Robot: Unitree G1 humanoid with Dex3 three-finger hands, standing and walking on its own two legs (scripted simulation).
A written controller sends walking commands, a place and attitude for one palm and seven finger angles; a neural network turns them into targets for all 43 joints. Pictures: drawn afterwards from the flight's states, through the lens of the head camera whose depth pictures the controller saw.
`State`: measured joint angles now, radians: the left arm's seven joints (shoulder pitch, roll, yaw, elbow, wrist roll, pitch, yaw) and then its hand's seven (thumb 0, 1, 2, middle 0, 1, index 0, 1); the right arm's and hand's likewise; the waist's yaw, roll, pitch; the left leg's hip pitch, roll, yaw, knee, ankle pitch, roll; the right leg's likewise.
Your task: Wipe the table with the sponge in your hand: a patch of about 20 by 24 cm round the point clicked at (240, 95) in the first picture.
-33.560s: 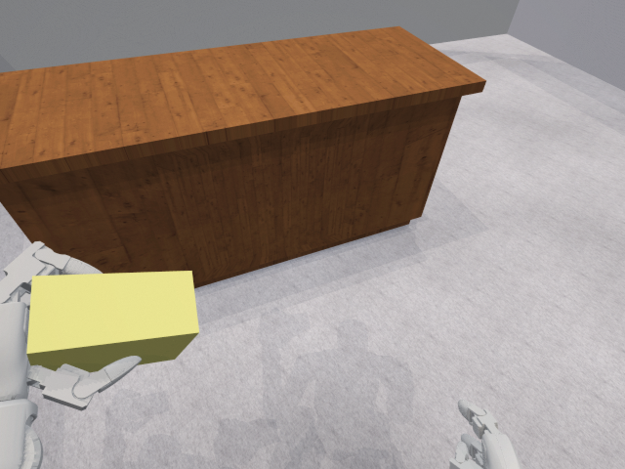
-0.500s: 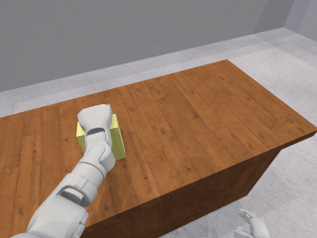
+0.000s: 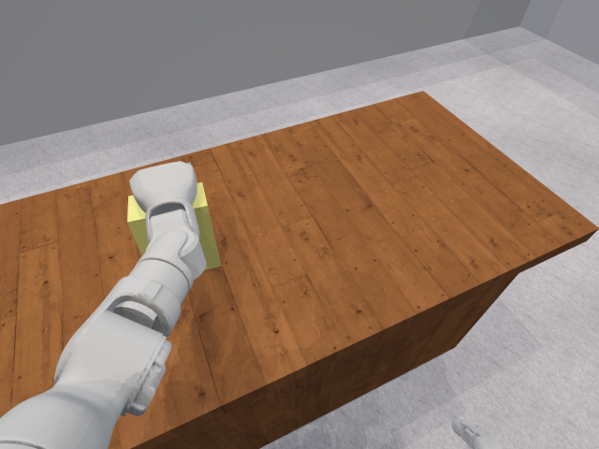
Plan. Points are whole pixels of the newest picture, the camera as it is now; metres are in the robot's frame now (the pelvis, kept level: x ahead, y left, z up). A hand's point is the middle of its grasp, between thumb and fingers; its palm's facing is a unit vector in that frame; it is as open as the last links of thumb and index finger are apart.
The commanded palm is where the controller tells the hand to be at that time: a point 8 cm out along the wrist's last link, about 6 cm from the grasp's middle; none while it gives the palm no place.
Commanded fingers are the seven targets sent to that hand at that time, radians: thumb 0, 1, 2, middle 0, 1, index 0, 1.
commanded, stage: wipe back along the third lane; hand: left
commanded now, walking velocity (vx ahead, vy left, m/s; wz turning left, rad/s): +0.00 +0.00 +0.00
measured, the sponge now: (180, 243) +0.43 +0.21 +0.00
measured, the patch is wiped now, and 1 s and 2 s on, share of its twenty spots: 1.00 1.00 1.00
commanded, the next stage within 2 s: slide back across to the middle lane in 1.70 s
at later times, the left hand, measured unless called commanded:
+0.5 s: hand (178, 237) +0.39 +0.19 +0.06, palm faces +0.01 -0.05 -1.00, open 10.6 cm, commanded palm +0.35 +0.17 +0.09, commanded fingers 0.00 0.10 1.30 -1.20 -1.60 -1.20 -1.60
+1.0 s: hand (195, 261) +0.35 +0.16 +0.06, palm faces +0.03 -0.04 -1.00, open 10.6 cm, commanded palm +0.30 +0.14 +0.09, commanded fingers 0.00 0.10 1.30 -1.20 -1.60 -1.20 -1.60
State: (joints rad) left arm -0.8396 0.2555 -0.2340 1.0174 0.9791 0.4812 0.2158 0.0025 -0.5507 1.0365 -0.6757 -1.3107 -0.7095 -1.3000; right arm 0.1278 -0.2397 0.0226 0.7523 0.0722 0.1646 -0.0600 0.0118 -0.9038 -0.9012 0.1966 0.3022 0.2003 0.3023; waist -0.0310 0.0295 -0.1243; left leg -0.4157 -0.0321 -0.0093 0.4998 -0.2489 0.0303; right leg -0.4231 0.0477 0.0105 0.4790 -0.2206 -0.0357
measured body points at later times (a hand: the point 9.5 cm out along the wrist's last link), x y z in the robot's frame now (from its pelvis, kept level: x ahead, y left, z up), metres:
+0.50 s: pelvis +0.01 +0.01 +0.00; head +0.01 +0.00 +0.45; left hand +0.39 +0.19 +0.12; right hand +0.23 -0.21 -0.09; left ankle -0.01 +0.10 -0.74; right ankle +0.00 -0.10 -0.74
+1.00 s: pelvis +0.01 +0.00 +0.00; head -0.02 -0.03 +0.45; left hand +0.35 +0.15 +0.12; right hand +0.22 -0.21 -0.09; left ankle -0.01 +0.10 -0.74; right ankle +0.00 -0.10 -0.74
